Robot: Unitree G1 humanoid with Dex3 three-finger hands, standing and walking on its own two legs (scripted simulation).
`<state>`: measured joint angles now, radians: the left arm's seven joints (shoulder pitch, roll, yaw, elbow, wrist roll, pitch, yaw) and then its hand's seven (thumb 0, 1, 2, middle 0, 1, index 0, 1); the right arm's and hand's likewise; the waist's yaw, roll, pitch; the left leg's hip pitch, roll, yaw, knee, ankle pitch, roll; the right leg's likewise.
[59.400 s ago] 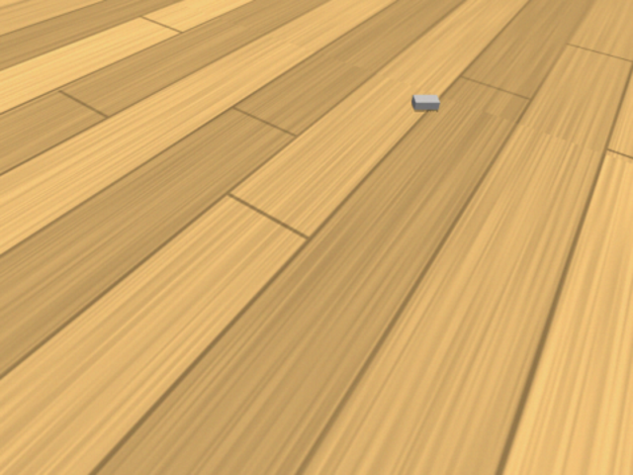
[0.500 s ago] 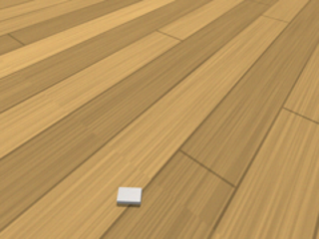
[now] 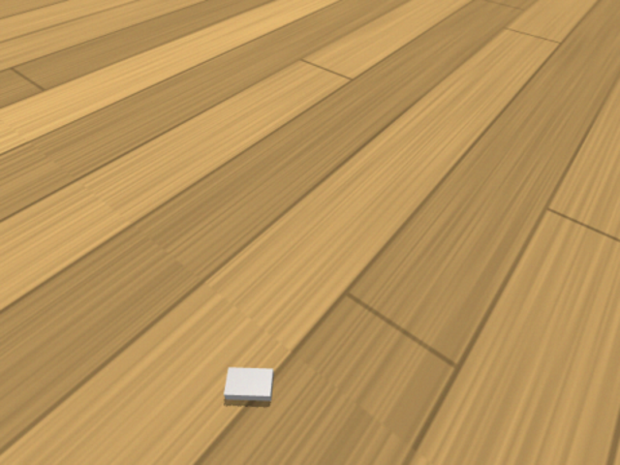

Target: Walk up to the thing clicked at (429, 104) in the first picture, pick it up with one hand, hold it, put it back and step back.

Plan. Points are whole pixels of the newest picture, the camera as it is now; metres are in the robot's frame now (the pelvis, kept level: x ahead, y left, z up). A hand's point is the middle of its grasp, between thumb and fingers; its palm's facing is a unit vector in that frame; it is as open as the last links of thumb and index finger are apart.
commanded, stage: stand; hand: left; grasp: from above
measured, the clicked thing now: (249, 383) +0.48 +0.20 -0.76
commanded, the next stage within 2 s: step back in 0.62 s
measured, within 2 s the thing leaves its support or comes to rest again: neither
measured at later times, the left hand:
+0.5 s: hand out of the picture +0.08 +0.24 -0.16, palm faces +0.00 -0.94 -0.34, open 7.4 cm
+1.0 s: hand out of the picture +0.09 +0.30 -0.18, palm faces -0.03 -0.93 -0.37, open 7.4 cm
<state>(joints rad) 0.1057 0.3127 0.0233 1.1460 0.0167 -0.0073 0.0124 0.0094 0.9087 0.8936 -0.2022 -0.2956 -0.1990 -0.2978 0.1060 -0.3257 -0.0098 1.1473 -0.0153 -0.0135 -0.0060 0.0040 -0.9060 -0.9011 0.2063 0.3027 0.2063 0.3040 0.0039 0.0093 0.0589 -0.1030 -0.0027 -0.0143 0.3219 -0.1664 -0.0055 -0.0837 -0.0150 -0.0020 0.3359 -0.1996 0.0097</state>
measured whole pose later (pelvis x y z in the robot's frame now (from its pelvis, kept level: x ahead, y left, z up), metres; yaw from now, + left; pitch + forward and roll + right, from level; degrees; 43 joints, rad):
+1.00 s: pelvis -0.06 +0.04 -0.02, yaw -1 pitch -2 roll -1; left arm 0.01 0.41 0.06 0.92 0.01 0.06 0.03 0.01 0.91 0.89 -0.20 -0.30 -0.20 -0.30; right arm 0.13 -0.37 -0.05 0.98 -0.02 0.02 0.01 0.00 -0.91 -0.90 0.21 0.30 0.21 0.30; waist -0.01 -0.05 0.21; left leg -0.28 -0.04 -0.01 0.63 -0.32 0.06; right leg -0.43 0.07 0.15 0.92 -0.53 -0.02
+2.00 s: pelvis -0.32 +0.03 -0.02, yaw -3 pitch -2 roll -1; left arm 0.15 0.40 0.09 0.81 0.02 0.07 0.01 0.01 0.91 0.89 -0.20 -0.30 -0.20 -0.30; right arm 0.13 -0.36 -0.03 0.83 -0.03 0.01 -0.01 0.00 -0.90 -0.90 0.21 0.30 0.21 0.30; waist 0.01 -0.03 0.18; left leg -0.34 0.02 -0.01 0.61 -0.23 0.02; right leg -0.38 0.08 0.13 1.09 -0.53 0.02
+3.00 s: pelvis -0.65 +0.00 -0.02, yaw -1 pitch -2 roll +1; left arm 0.24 0.37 0.07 0.94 0.06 0.00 -0.01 0.01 0.90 0.89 -0.21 -0.30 -0.20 -0.30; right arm 0.23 -0.42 -0.06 0.95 -0.03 0.03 0.02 0.00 -0.91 -0.90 0.21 0.30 0.21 0.30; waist 0.04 0.02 0.07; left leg -0.37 -0.03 -0.07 0.82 -0.47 -0.02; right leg -0.27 -0.03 0.00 0.66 -0.36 -0.01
